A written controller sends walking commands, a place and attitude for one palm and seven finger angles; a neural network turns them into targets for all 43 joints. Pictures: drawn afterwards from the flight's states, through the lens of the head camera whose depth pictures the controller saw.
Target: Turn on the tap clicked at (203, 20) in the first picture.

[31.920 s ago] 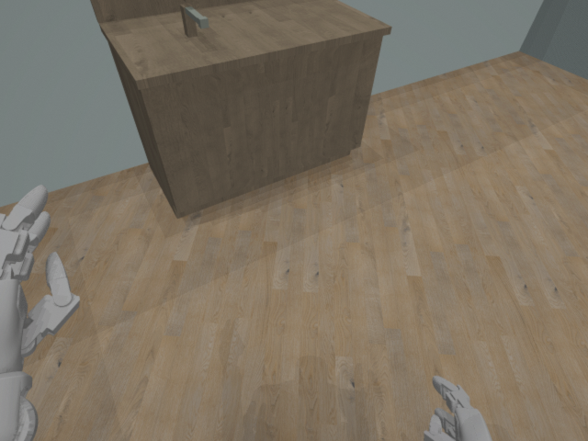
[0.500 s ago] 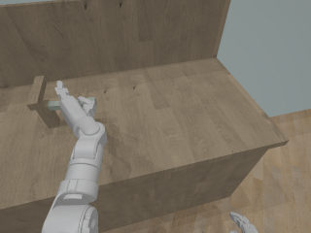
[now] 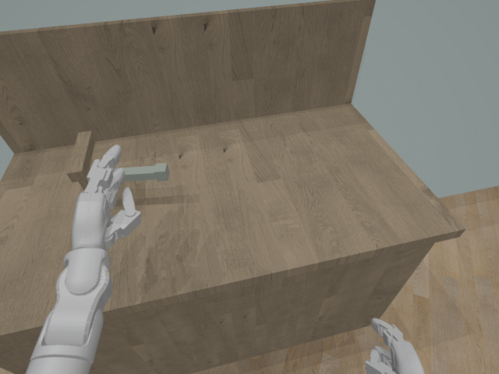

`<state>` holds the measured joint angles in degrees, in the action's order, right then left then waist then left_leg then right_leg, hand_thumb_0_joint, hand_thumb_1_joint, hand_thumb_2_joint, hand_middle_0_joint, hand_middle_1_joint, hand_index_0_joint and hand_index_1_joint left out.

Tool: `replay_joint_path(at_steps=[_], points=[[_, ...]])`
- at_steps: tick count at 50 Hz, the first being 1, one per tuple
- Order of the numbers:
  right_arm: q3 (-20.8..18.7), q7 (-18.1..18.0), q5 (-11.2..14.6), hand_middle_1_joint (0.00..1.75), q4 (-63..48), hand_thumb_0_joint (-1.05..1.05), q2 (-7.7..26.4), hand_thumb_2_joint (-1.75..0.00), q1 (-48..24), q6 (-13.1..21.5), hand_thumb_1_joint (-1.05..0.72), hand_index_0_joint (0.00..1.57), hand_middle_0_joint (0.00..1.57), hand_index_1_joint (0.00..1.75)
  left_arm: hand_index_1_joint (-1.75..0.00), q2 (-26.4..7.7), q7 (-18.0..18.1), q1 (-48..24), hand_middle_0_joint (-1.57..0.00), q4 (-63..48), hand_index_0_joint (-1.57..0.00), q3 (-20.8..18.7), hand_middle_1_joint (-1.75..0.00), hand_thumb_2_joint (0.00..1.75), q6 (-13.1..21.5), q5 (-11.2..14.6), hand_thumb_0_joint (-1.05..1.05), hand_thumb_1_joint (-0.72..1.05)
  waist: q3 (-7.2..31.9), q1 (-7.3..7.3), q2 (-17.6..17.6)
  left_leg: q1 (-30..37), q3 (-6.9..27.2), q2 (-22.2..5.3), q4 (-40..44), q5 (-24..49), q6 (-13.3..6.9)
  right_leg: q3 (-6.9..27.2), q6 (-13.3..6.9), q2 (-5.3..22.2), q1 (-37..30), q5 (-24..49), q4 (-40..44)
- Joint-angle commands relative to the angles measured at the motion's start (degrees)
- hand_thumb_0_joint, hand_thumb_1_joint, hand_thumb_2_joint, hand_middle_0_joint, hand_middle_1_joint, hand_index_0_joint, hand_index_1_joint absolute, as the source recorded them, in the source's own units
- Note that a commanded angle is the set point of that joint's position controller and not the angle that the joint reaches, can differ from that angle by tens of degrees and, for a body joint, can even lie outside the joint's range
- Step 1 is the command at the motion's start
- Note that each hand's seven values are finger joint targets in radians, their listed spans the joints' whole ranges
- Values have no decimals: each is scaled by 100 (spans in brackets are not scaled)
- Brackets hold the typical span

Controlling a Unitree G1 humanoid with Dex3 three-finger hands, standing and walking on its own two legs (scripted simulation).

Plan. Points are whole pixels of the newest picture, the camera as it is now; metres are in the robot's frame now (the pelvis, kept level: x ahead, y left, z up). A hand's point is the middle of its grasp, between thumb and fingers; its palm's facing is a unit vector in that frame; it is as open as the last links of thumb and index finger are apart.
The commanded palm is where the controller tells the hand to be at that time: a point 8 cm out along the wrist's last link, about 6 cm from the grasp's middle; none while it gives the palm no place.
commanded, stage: draw the hand back beside the body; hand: left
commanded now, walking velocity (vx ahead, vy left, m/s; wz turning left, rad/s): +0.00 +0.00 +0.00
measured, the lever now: (161, 172) +0.49 +0.25 +0.03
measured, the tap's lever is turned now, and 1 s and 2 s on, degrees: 80 80 80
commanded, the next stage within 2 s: step back with the hand held close in 0.90 s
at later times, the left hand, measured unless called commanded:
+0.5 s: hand (86, 251) +0.22 +0.24 +0.15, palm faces +0.36 -0.88 -0.29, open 7.4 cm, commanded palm +0.18 +0.28 +0.16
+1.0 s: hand (68, 268) +0.19 +0.25 +0.15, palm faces +0.40 -0.86 -0.32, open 7.4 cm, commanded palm +0.15 +0.29 +0.17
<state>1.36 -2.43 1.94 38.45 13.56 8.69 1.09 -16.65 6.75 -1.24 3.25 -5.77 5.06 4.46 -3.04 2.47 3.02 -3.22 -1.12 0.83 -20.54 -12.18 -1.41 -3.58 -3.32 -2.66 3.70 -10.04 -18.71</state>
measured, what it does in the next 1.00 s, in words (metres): stands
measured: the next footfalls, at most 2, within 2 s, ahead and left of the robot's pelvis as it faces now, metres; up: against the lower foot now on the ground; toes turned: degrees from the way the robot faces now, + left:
none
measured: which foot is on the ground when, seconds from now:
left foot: down 0.00-1.00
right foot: down 0.00-1.00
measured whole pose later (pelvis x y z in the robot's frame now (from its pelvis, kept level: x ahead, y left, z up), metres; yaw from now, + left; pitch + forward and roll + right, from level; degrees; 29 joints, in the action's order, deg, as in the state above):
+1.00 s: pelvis +0.00 +0.00 +0.00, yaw +1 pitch -6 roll -1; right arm 1.3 -2.5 0.6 37.1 12.5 8.7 4.0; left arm -19.0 6.4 23.4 -21.2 -13.9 6.0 5.0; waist -2.5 3.9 3.4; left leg -3.6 -0.5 0.8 -23.4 -13.5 -1.6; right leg -4.2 -3.1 -2.7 3.1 -10.5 -19.7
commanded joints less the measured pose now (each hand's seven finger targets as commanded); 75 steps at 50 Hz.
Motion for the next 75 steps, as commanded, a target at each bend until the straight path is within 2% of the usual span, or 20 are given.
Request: replay_joint_path(at_steps=[1,4,12,31,33,35,37,40,42,48,50,51,52,53,56,59,61,63,64,75], points=[[-186,-39,-44,30,-1025,0,551,-90,-744,251,-90,20,20,30,-24,-1112,12,-1059,-18,-1471,-18,-767,-24,90,456,20,0,90,979,5,10,77,247,-184,354,700,-39,445,86,343,-321,623,369],[-180,-19,-70,30,-1097,0,556,-90,-805,254,-90,20,20,30,-25,-1242,-14,-654,-18,-1887,-18,-974,-25,90,441,51,0,90,929,61,80,58,305,-205,362,864,-10,449,63,333,-393,787,358],[-188,-29,-81,30,-1155,0,530,-90,-845,343,-90,20,20,30,-27,-1009,-39,-121,-19,-2453,-19,-813,-27,90,417,58,0,90,702,-4,-36,111,325,-251,334,727,-18,435,73,318,-174,561,434],[-279,-20,-147,30,-1154,0,572,-90,-803,565,-90,20,20,30,-30,-1302,37,2029,-20,-3778,-20,-1547,-30,90,516,74,0,90,550,145,83,-141,459,-285,144,822,8,429,42,343,-116,572,280],[-295,-37,-138,30,-1140,0,583,-90,-793,581,-90,20,20,30,-30,-1210,32,1907,-20,-3718,-20,-1445,-30,90,503,74,0,90,522,90,-136,-136,436,-279,92,814,-20,443,60,349,-24,580,268],[-286,-55,-126,30,-1081,0,588,-90,-819,579,-90,20,20,30,-30,-1139,41,1635,-20,-3660,-20,-1343,-30,90,500,48,0,90,416,40,155,-136,429,-257,96,648,-12,457,53,354,93,386,316],[-282,-81,-130,30,-1087,0,578,-90,-798,593,-90,20,20,30,-30,-1154,60,1750,-20,-3480,-20,-1384,-30,90,484,60,0,90,364,67,-151,-175,450,-254,113,576,-32,414,71,353,101,319,305],[-283,-88,-135,30,-1095,0,574,-90,-828,614,-90,20,20,30,-30,-1228,79,1594,-20,-3723,-20,-1407,-30,90,527,38,0,90,586,81,150,-87,456,-230,95,621,-34,432,50,367,-10,353,267],[-270,-82,-138,30,-1099,0,554,-90,-825,622,-90,20,20,30,-30,-1169,82,1806,-20,-3626,-20,-1384,-30,90,502,57,0,90,528,111,-80,-125,473,-245,119,694,-24,397,62,361,-31,417,239],[-271,-74,-142,30,-1094,0,552,-90,-853,594,-90,20,20,30,-30,-1262,68,1831,-20,-3626,-20,-1487,-30,90,484,83,0,90,480,123,-108,-206,441,-239,89,677,-42,440,67,387,-42,440,275],[-261,-66,-136,30,-1085,0,539,-90,-847,599,-90,20,20,30,-30,-1242,81,1749,-20,-3760,-20,-1464,-30,90,514,49,0,90,500,105,300,-190,451,-236,100,654,-12,439,32,386,-52,400,262],[-248,-59,-141,30,-1122,0,531,-90,-853,623,-90,20,20,30,-30,-1373,100,1623,-20,-4018,-20,-1556,-30,90,535,53,0,90,628,137,325,-142,473,-230,104,704,-9,429,38,393,-129,458,250],[-185,-124,-46,30,-1443,0,566,-90,-828,552,-90,20,20,30,-30,-2148,135,916,-20,-4458,-20,-2391,-30,90,772,134,0,90,132,20,100,-430,590,-374,-90,378,-131,1218,108,708,561,978,481],[-165,-154,-112,30,-1238,0,487,-90,-741,486,-90,20,20,30,-30,-1628,80,1606,-20,-3800,-20,-2035,-30,90,796,103,0,90,190,-36,-225,-417,654,-373,-241,417,-143,1188,114,892,637,1260,444],[-251,-145,-104,30,-1397,0,566,-90,-594,342,-90,20,20,30,-30,-1151,-27,2301,-20,-3432,-20,-1655,-30,90,741,51,0,90,729,-67,-406,-302,583,-486,-349,901,-132,1072,200,963,590,1728,131],[-278,-165,-106,30,-1510,0,628,-90,-611,262,-90,20,20,30,-30,-1236,-3,2471,-20,-3727,-20,-1668,-30,90,742,25,0,90,1024,-52,-54,-385,630,-579,-262,1312,-135,965,223,928,515,1773,-141],[-307,-177,-89,30,-1598,0,647,-90,-561,204,-90,20,20,30,-30,-1308,29,2669,-20,-3872,-20,-1749,-30,90,736,15,0,90,1125,-29,-187,-549,687,-642,-229,1292,-141,893,241,870,494,1522,-227],[-328,-193,-75,30,-1675,0,638,-90,-551,170,-90,20,20,30,-30,-1455,71,2725,-20,-4040,-20,-1878,-30,90,741,1,0,90,1048,-40,-373,-780,731,-630,-264,979,-144,962,233,891,613,1206,-200],[-329,-210,-98,30,-1670,0,654,-90,-615,172,-90,20,20,30,-30,-1678,101,2671,-20,-4233,-20,-2068,-30,90,780,-19,0,90,1068,-39,-145,-837,775,-636,-206,925,-163,992,210,884,622,1153,-256],[-398,-247,-91,30,-1663,0,737,-90,-326,387,-90,20,20,30,-30,-1398,231,2669,-20,-4436,-20,-1977,-30,90,968,-197,0,90,739,-132,196,-2362,1309,-884,330,-1691,-346,822,283,507,588,-509,-799]])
